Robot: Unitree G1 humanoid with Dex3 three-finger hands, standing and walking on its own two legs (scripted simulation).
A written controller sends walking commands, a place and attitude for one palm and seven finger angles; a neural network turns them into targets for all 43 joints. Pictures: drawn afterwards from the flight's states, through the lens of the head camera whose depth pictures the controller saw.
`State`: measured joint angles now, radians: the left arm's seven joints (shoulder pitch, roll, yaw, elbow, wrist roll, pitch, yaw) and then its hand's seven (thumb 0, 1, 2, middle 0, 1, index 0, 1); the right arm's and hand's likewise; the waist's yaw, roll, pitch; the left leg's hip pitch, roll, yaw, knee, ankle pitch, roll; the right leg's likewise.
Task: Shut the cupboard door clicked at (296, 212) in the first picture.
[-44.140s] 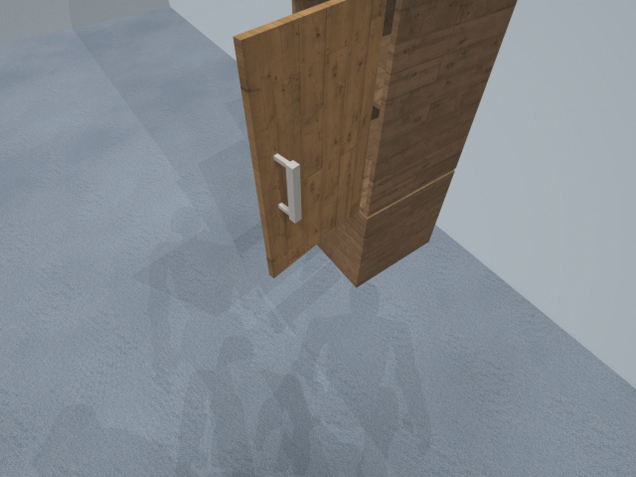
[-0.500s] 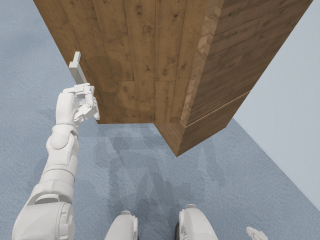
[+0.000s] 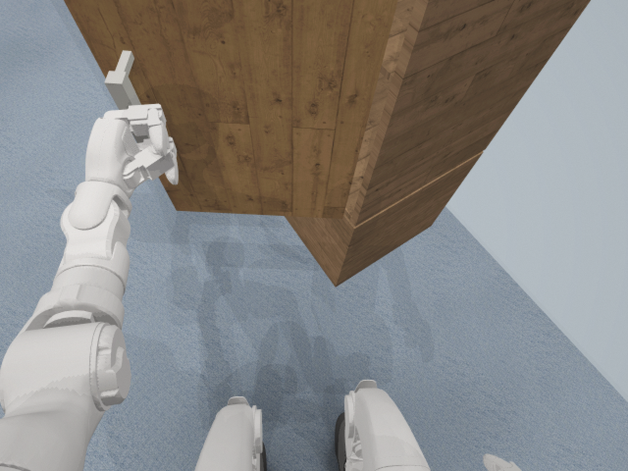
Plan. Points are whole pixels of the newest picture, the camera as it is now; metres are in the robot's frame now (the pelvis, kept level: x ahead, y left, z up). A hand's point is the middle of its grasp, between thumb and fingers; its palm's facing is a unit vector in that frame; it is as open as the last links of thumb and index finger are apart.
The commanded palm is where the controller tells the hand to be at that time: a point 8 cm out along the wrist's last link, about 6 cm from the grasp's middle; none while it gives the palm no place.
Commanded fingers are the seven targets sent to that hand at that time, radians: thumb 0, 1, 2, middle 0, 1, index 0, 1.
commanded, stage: push the door shut along its arc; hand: left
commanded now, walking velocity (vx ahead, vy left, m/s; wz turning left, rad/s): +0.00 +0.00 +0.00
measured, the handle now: (142, 113) +0.56 +0.20 +0.06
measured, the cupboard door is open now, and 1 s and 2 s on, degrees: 55 38 32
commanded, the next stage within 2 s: pull the fist back off the door in 1.06 s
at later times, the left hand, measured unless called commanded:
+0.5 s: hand (189, 121) +0.54 +0.13 +0.07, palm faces -0.26 -0.96 -0.05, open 3.1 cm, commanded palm +0.55 +0.16 +0.06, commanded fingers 0.00 0.90 0.90 -1.30 -1.50 -1.30 -1.50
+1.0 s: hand (215, 90) +0.59 +0.10 +0.07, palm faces -0.35 -0.93 -0.03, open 2.8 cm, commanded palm +0.61 +0.13 +0.06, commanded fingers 0.00 0.90 0.90 -1.30 -1.50 -1.30 -1.50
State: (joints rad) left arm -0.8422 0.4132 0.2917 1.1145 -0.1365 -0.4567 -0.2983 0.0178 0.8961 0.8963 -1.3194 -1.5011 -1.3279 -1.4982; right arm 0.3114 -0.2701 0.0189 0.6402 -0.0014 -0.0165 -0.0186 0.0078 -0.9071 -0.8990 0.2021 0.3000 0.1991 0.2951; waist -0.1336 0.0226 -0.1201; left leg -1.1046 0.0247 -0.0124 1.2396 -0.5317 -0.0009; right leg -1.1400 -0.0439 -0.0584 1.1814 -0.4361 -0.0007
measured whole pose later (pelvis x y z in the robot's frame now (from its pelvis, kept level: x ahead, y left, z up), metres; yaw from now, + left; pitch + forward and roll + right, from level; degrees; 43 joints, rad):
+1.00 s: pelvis +0.00 +0.01 -0.03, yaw -3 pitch +31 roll -4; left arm -1.32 0.67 0.30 1.32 0.00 -0.24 -0.45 -0.02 0.84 0.91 -1.30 -1.50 -1.31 -1.50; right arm 0.38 -0.26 0.07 0.65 -0.03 -0.04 -0.01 0.00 -0.91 -0.90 0.20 0.30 0.20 0.30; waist -0.29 0.06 -0.10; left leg -1.34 0.06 -0.03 1.37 -0.57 0.01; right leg -1.35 -0.01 -0.07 1.25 -0.44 0.01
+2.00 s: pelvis +0.03 +0.00 +0.01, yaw -1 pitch +24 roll -1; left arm -0.86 0.24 0.25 1.10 -0.01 -0.51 0.06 0.02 0.90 0.90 -1.30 -1.50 -1.30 -1.50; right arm 0.34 -0.26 -0.02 0.62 -0.06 0.04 0.06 0.01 -0.91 -0.90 0.20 0.30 0.20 0.29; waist -0.17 0.03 -0.13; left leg -1.05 0.04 0.00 1.17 -0.55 -0.01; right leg -1.11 -0.03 -0.04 1.13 -0.45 0.00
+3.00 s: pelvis +0.05 +0.00 +0.11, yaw +0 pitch -2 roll +0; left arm 0.13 0.28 0.12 0.01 -0.05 -0.06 0.09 0.02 0.89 0.90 -0.93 -1.09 -0.93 -1.09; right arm 0.17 -0.22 0.04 0.56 0.02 -0.02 -0.10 0.01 -0.91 -0.90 0.20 0.30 0.20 0.29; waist 0.04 0.05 -0.01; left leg -0.16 0.01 0.01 0.50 -0.31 0.00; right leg -0.22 -0.04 -0.05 0.50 -0.25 0.01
